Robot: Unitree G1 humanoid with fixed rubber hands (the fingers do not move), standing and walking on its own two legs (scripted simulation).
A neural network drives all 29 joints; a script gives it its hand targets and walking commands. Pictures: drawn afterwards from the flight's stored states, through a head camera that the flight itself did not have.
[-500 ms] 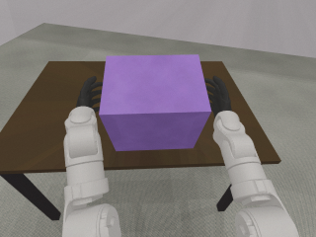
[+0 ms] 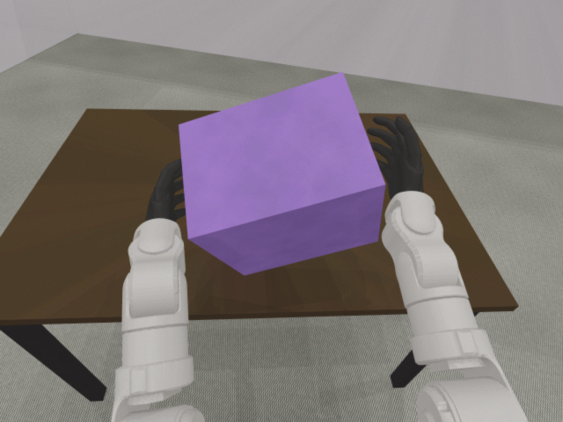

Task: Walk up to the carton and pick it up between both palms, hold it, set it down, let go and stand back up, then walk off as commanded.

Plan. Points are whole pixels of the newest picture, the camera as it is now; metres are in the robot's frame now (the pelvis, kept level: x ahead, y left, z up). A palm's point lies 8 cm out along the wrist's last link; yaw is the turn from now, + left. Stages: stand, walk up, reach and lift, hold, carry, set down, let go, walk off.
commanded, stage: set down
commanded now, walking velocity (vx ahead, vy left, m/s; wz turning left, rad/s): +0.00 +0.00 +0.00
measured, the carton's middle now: (286, 187) +0.42 -0.01 +0.12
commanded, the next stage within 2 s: none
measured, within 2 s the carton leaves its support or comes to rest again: neither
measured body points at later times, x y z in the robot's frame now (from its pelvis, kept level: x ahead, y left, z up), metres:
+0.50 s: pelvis +0.00 +0.00 +0.00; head +0.03 +0.02 +0.45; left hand +0.38 +0.16 +0.09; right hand +0.38 -0.16 +0.14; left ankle +0.00 +0.10 -0.75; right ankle +0.01 -0.10 -0.75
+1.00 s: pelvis +0.00 +0.01 +0.00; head +0.05 +0.05 +0.44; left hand +0.39 +0.17 +0.06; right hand +0.37 -0.15 +0.11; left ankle +0.00 +0.10 -0.75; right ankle +0.01 -0.09 -0.75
